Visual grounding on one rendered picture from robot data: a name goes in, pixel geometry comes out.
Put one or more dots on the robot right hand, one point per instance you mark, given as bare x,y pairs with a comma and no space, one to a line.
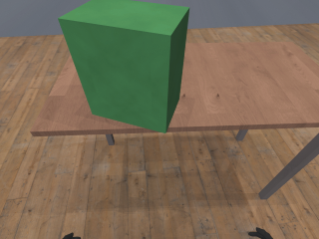
261,233

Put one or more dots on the carton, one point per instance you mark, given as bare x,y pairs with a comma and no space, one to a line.
129,58

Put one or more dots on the table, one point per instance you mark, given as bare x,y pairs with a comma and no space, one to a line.
224,86

